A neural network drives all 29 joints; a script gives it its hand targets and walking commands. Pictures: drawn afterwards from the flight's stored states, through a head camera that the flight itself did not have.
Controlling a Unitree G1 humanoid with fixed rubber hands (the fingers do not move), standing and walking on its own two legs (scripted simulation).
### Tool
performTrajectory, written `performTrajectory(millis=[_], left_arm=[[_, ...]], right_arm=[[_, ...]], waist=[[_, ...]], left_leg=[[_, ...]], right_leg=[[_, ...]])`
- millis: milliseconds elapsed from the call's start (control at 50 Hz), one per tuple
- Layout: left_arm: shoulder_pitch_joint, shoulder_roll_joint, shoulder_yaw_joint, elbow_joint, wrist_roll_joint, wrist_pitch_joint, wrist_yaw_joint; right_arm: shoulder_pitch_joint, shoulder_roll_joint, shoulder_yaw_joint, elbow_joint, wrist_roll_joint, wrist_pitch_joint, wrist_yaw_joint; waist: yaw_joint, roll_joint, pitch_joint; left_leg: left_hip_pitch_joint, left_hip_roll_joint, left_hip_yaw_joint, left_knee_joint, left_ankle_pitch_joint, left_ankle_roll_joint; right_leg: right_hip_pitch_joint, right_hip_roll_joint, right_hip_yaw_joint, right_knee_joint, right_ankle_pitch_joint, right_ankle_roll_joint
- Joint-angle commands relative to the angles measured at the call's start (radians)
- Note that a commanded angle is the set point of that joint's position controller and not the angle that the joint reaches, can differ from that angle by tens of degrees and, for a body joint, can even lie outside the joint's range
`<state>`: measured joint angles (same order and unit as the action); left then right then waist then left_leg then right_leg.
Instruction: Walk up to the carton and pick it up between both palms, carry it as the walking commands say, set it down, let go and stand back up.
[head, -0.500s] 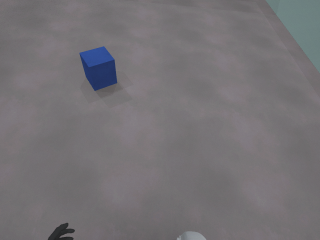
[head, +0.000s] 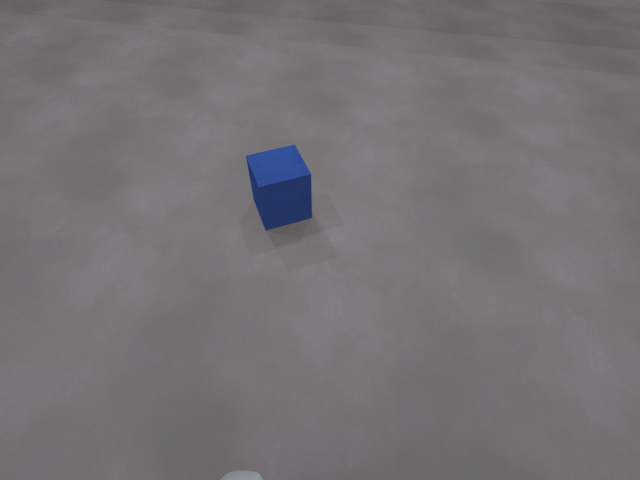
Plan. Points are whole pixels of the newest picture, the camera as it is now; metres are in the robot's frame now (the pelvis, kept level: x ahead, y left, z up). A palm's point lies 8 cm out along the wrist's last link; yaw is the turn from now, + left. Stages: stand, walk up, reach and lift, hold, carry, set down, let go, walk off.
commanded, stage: walk up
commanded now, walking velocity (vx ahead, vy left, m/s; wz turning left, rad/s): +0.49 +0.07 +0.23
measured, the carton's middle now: (280, 188) +1.27 +0.20 -0.65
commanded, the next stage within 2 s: none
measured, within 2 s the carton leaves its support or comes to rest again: neither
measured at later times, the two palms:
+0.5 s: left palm (134, 342) +0.33 +0.30 -0.11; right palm (478, 470) +0.17 -0.21 -0.13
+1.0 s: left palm (102, 367) +0.30 +0.36 -0.15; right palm (404, 283) +0.46 -0.14 -0.13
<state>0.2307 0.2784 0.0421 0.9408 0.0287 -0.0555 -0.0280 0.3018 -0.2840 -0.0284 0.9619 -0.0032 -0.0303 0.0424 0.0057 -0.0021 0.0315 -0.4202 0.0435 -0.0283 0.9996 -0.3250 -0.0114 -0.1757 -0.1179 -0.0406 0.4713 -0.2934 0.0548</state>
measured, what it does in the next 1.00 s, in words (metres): walks ahead: left foot, then right foot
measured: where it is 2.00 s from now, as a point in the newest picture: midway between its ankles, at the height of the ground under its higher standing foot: (281, 349)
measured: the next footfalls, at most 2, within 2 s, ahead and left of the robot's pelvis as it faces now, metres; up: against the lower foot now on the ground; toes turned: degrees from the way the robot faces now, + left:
left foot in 0.14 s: +0.14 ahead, +0.17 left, +0.00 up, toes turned +6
right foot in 0.54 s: +0.33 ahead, -0.09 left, +0.00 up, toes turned +1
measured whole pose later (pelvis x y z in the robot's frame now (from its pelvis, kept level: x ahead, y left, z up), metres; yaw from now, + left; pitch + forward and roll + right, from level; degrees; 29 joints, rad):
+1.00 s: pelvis +0.36 +0.11 -0.01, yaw +6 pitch +2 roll -1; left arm 0.35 0.26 0.04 1.06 0.03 -0.04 -0.01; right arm 0.20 -0.25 -0.03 0.97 0.00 -0.06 0.04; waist 0.04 -0.02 0.04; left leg -0.36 0.04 0.05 0.56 -0.22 0.00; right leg -0.28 -0.12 -0.04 0.88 -0.46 0.03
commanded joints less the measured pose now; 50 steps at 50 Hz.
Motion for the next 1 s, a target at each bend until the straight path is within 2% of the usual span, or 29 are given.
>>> performTrajectory(millis=[0, 40, 80, 100, 120, 140, 160, 180, 200, 220, 240, 320, 340, 400, 480, 500, 520, 540, 560, 600, 620, 700, 780, 860, 880, 900, 920, 940, 980], left_arm=[[0.007, 0.149, 0.050, -0.046, 0.008, -0.008, 0.011], [0.013, 0.180, 0.054, -0.020, 0.003, 0.001, 0.012], [-0.024, 0.188, 0.060, -0.023, -0.014, 0.009, 0.015], [0.015, 0.141, 0.045, -0.020, -0.012, 0.001, 0.016], [-0.032, 0.056, 0.014, -0.067, -0.004, -0.006, 0.012], [-0.057, 0.026, 0.018, -0.098, 0.011, -0.001, 0.010], [-0.089, 0.057, 0.030, -0.092, -0.005, 0.005, 0.014], [-0.097, 0.071, 0.029, -0.092, -0.008, 0.010, 0.010], [-0.086, 0.024, 0.024, -0.093, -0.006, 0.001, 0.000], [-0.078, 0.030, 0.013, -0.104, -0.004, -0.002, -0.013], [-0.041, 0.025, 0.018, -0.098, 0.004, 0.002, -0.014], [-0.151, -0.006, 0.006, -0.154, -0.002, 0.030, -0.021], [-0.180, -0.007, 0.005, -0.161, -0.005, 0.026, -0.019], [-0.245, -0.007, -0.005, -0.202, -0.020, 0.021, -0.024], [-0.022, 0.035, 0.008, -0.120, -0.018, -0.010, -0.001], [0.162, 0.086, 0.033, -0.058, -0.009, -0.021, 0.015], [0.385, 0.237, 0.084, -0.006, 0.005, -0.018, 0.038], [0.409, 0.297, 0.071, 0.020, -0.002, -0.002, 0.047], [0.276, 0.297, 0.072, 0.001, -0.014, 0.012, 0.053], [0.087, 0.167, 0.051, -0.017, -0.011, 0.008, 0.036], [0.054, 0.121, 0.039, -0.010, -0.008, 0.003, 0.028], [0.166, 0.134, 0.038, 0.018, -0.005, -0.013, 0.030], [0.189, 0.149, 0.048, 0.033, 0.005, -0.006, 0.038], [0.126, 0.176, 0.050, 0.063, 0.009, 0.004, 0.034], [0.099, 0.182, 0.053, 0.061, -0.004, 0.000, 0.038], [0.107, 0.145, 0.041, 0.060, -0.016, -0.009, 0.035], [0.084, 0.057, 0.020, 0.039, -0.012, -0.004, 0.029], [0.074, 0.012, 0.009, 0.009, 0.002, -0.003, 0.023], [0.031, 0.043, 0.016, 0.019, -0.007, 0.008, 0.015]], right_arm=[[-0.064, -0.016, 0.002, -0.077, -0.012, 0.008, 0.022], [-0.045, -0.033, -0.005, -0.068, -0.009, 0.002, 0.019], [0.103, -0.049, -0.025, -0.033, -0.016, -0.014, 0.004], [0.264, -0.145, -0.067, 0.025, -0.029, -0.031, -0.015], [0.367, -0.260, -0.092, 0.048, -0.042, -0.035, -0.037], [0.324, -0.293, -0.085, 0.035, -0.031, -0.029, -0.032], [0.303, -0.221, -0.065, 0.009, -0.025, -0.033, -0.029], [0.235, -0.215, -0.063, 0.007, -0.024, -0.040, -0.039], [0.202, -0.143, -0.038, 0.013, -0.022, -0.056, -0.041], [0.135, -0.116, -0.023, 0.017, -0.023, -0.051, -0.049], [0.131, -0.100, -0.017, 0.011, -0.019, -0.052, -0.045], [0.186, -0.091, -0.022, 0.036, -0.017, -0.048, -0.047], [0.187, -0.103, -0.032, 0.046, -0.020, -0.048, -0.047], [0.214, -0.108, -0.038, 0.053, -0.026, -0.044, -0.048], [0.122, -0.123, -0.052, 0.021, -0.006, -0.050, -0.041], [0.095, -0.089, -0.035, 0.025, -0.005, -0.050, -0.042], [0.090, -0.030, -0.012, -0.009, -0.018, -0.038, -0.033], [0.068, -0.049, -0.022, -0.049, -0.034, -0.020, -0.032], [0.083, -0.073, -0.028, -0.028, -0.031, -0.015, -0.025], [0.032, -0.058, -0.027, -0.020, -0.041, -0.010, -0.007], [0.026, -0.047, -0.027, -0.013, -0.037, -0.009, -0.005], [-0.060, -0.030, -0.010, -0.020, -0.036, 0.007, 0.014], [-0.180, -0.012, 0.002, -0.053, -0.021, 0.006, 0.018], [-0.097, -0.002, 0.002, -0.031, -0.014, -0.006, 0.018], [0.005, -0.027, -0.014, -0.012, -0.017, -0.018, 0.008], [0.147, -0.078, -0.039, 0.037, -0.022, -0.030, -0.004], [0.269, -0.160, -0.071, 0.078, -0.035, -0.040, -0.020], [0.305, -0.276, -0.085, 0.068, -0.027, -0.043, -0.027], [0.153, -0.173, -0.051, 0.050, -0.024, -0.052, -0.026]], waist=[[-0.010, -0.215, 0.100], [-0.022, -0.253, 0.082], [-0.104, -0.184, -0.047], [-0.171, 0.089, -0.165], [-0.185, 0.417, -0.175], [-0.133, 0.394, -0.132], [-0.124, 0.162, -0.081], [-0.111, 0.079, -0.037], [-0.088, 0.080, -0.041], [-0.081, 0.205, -0.092], [-0.069, 0.240, -0.123], [-0.087, 0.108, -0.029], [-0.091, 0.169, -0.015], [-0.100, 0.149, 0.011], [0.012, 0.105, -0.164], [0.085, 0.029, -0.279], [0.143, -0.219, -0.288], [0.108, -0.202, -0.221], [0.089, -0.202, -0.153], [0.030, -0.182, 0.001], [0.017, -0.231, 0.050], [0.039, -0.209, -0.001], [0.071, -0.187, 0.067], [0.010, -0.206, -0.001], [-0.048, -0.189, -0.047], [-0.091, -0.042, -0.172], [-0.149, 0.301, -0.220], [-0.122, 0.331, -0.200], [-0.067, 0.090, -0.039]], left_leg=[[-0.053, 0.041, 0.114, -0.241, 0.028, -0.023], [0.055, 0.014, 0.161, -0.340, -0.013, -0.024], [0.302, -0.020, 0.204, -0.519, 0.099, 0.018], [0.557, 0.044, 0.046, -0.532, 0.072, 0.064], [0.638, 0.261, -0.355, -0.619, 0.151, 0.091], [0.489, 0.370, -0.595, -0.756, 0.011, 0.102], [0.476, 0.380, -0.599, -0.759, 0.063, 0.148], [0.544, 0.382, -0.550, -0.725, 0.241, 0.160], [0.516, 0.311, -0.425, -0.677, 0.437, 0.149], [0.473, 0.198, -0.273, -0.655, 0.499, 0.143], [0.466, 0.185, -0.201, -0.652, 0.549, 0.135], [0.420, 0.194, -0.190, -0.742, 0.374, 0.166], [0.403, 0.202, -0.194, -0.759, 0.372, 0.169], [0.399, 0.171, -0.129, -0.741, 0.426, 0.158], [0.284, 0.116, -0.015, -0.530, 0.514, 0.127], [0.131, 0.060, 0.016, -0.322, 0.434, 0.077], [-0.211, -0.063, 0.036, 0.011, -0.118, 0.020], [-0.232, -0.032, -0.058, 0.135, -0.233, 0.023], [-0.261, 0.005, -0.064, 0.261, -0.178, 0.011], [-0.207, 0.061, -0.043, 0.204, 0.013, 0.004], [-0.167, 0.050, -0.005, 0.165, 0.064, -0.010], [-0.169, 0.026, 0.065, 0.013, 0.097, -0.034], [-0.158, 0.042, 0.071, -0.231, 0.036, -0.048], [0.099, -0.008, 0.180, -0.481, 0.036, -0.038], [0.253, 0.005, 0.196, -0.548, 0.111, -0.030], [0.458, 0.010, 0.127, -0.582, 0.131, 0.008], [0.592, 0.187, -0.135, -0.705, 0.019, 0.044], [0.553, 0.397, -0.540, -0.813, 0.015, 0.023], [0.438, 0.355, -0.419, -0.774, 0.092, 0.111]], right_leg=[[-0.002, -0.182, 0.003, -0.247, 0.144, -0.106], [-0.001, -0.180, -0.026, -0.189, 0.203, -0.103], [-0.050, -0.153, -0.074, 0.027, 0.281, -0.074], [-0.191, -0.073, -0.100, 0.363, 0.207, -0.051], [-0.480, 0.090, -0.057, 0.686, -0.286, -0.040], [-0.554, 0.085, 0.024, 0.827, -0.360, -0.060], [-0.586, 0.041, 0.071, 0.833, -0.217, -0.064], [-0.666, 0.006, 0.080, 0.850, -0.130, -0.048], [-0.617, -0.016, 0.086, 0.796, -0.054, -0.035], [-0.508, -0.011, 0.076, 0.698, -0.072, -0.027], [-0.474, 0.011, 0.030, 0.666, -0.036, -0.019], [-0.504, 0.040, -0.018, 0.468, 0.026, 0.011], [-0.487, 0.037, -0.022, 0.424, 0.016, 0.006], [-0.407, 0.064, -0.071, 0.213, 0.021, 0.017], [0.031, 0.088, -0.106, -0.045, 0.151, -0.040], [0.290, 0.001, -0.010, -0.006, 0.177, -0.082], [0.502, -0.350, 0.462, -0.064, 0.258, -0.132], [0.380, -0.407, 0.601, -0.125, 0.307, -0.133], [0.263, -0.438, 0.593, -0.173, 0.123, -0.217], [0.017, -0.268, 0.381, -0.237, -0.110, -0.165], [-0.059, -0.198, 0.290, -0.248, -0.051, -0.123], [0.065, -0.182, 0.193, -0.215, 0.212, -0.134], [0.077, -0.231, 0.207, -0.251, 0.083, -0.177], [0.017, -0.190, 0.083, -0.129, 0.309, -0.148], [-0.020, -0.186, 0.071, -0.085, 0.327, -0.135], [-0.072, -0.123, 0.035, 0.129, 0.273, -0.093], [-0.288, 0.013, -0.032, 0.469, -0.150, -0.060], [-0.480, 0.126, -0.009, 0.712, -0.334, -0.057], [-0.532, -0.009, 0.073, 0.731, -0.123, -0.075]])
